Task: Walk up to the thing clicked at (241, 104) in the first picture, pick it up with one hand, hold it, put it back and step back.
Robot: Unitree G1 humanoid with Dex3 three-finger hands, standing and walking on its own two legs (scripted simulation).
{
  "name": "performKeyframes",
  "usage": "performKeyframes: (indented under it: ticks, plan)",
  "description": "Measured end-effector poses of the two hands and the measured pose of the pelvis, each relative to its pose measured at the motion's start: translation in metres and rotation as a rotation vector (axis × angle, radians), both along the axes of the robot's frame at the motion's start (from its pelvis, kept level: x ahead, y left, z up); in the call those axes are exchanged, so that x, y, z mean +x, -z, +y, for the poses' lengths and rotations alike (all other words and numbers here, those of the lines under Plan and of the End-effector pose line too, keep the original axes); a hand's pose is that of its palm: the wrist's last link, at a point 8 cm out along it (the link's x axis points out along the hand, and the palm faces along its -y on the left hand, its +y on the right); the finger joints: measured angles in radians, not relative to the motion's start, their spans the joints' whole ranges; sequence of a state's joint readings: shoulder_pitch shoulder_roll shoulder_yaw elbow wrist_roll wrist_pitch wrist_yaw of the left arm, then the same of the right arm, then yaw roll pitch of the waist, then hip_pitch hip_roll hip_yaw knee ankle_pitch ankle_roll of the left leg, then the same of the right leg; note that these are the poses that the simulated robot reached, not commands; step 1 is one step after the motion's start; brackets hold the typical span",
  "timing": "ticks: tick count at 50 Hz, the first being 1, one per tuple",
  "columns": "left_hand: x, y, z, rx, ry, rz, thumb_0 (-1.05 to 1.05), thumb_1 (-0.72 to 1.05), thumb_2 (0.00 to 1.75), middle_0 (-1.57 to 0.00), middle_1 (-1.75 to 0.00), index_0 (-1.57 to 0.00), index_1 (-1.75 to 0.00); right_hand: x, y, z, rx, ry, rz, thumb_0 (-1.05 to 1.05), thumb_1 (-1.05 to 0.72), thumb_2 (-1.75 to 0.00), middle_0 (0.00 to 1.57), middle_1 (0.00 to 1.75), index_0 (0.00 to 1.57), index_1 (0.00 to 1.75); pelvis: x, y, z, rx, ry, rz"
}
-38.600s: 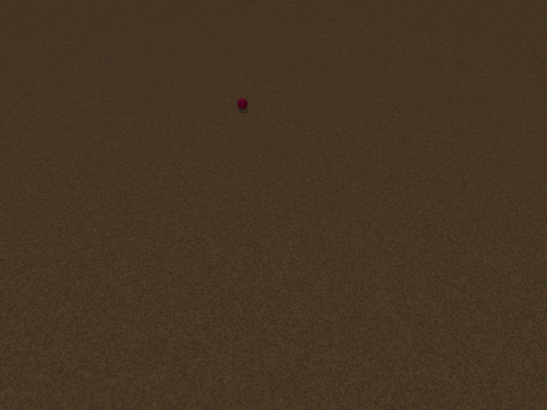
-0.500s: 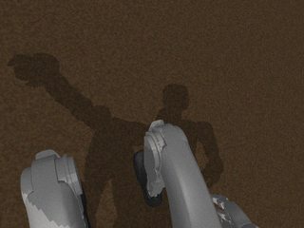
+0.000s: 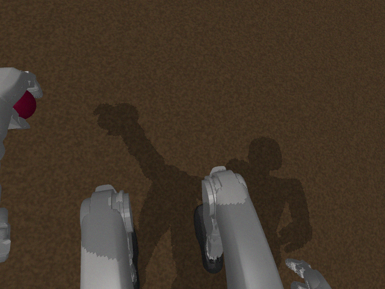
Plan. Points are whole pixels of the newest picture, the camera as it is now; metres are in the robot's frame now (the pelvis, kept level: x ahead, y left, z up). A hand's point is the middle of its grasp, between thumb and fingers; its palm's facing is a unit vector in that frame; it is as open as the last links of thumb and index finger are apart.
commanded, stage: lift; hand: left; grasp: from above
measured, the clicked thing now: (15, 103) +0.50 +0.31 -0.13
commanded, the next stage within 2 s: hold in 1.22 s
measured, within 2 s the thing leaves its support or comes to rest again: neither
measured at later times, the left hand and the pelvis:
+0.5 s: hand out of the picture +0.39 +0.27 +0.10, palm faces -0.45 -0.11 -0.89, open 8.4 cm; pelvis +0.01 -0.01 +0.17, yaw +4 degrees
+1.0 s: hand out of the picture +0.37 +0.24 +0.23, palm faces -0.44 -0.10 -0.89, open 8.4 cm; pelvis +0.05 -0.01 +0.30, yaw +4 degrees
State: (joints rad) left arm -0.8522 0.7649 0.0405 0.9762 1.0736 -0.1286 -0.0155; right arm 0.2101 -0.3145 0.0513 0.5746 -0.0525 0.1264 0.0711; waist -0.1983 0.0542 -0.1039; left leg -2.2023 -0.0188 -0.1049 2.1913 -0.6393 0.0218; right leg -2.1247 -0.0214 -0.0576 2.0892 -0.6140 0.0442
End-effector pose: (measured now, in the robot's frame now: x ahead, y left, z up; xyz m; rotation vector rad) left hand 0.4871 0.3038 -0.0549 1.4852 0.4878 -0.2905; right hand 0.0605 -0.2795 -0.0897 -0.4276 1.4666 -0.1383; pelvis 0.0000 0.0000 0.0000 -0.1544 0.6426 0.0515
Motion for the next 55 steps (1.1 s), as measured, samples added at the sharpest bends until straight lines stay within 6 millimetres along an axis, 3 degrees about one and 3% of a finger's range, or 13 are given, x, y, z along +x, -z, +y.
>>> performKeyframes:
  ticks: [8,15,31,42,55]
  plan:
    - [-0.034,-0.058,-0.003,-0.021,0.015,-0.008,-0.02,0.21,0.42,-0.66,-0.67,-0.76,-0.62,0.040,-0.027,0.010,0.042,-0.015,-0.125,0.00,-0.92,-0.90,0.20,0.30,0.21,0.30,0.001,-0.042,0.001,0.028,-0.007,-0.025]
    - [-0.053,-0.121,-0.014,-0.016,0.013,-0.068,-0.02,0.21,0.43,-0.64,-0.70,-0.74,-0.64,0.066,-0.066,0.020,0.076,0.004,-0.234,0.00,-0.91,-0.90,0.20,0.30,0.21,0.30,0.002,-0.086,-0.001,0.049,-0.014,-0.074]
    - [-0.114,-0.251,-0.041,-0.036,-0.020,-0.019,-0.01,0.22,0.47,-0.60,-0.73,-0.72,-0.68,0.075,-0.188,0.020,0.100,0.067,-0.361,0.01,-0.91,-0.90,0.20,0.30,0.21,0.30,0.020,-0.211,-0.009,0.107,-0.017,-0.241]
    - [-0.121,-0.313,-0.053,-0.006,-0.027,-0.047,0.00,0.22,0.46,-0.60,-0.74,-0.72,-0.68,0.081,-0.254,0.009,0.082,0.084,-0.433,0.01,-0.91,-0.90,0.20,0.30,0.21,0.30,0.035,-0.272,-0.011,0.127,-0.020,-0.344]
    - [-0.110,-0.355,-0.064,-0.011,-0.043,-0.039,0.00,0.22,0.46,-0.60,-0.75,-0.72,-0.68,0.090,-0.294,0.013,0.101,0.104,-0.430,0.01,-0.91,-0.90,0.20,0.30,0.20,0.30,0.055,-0.317,-0.008,0.143,-0.009,-0.416]
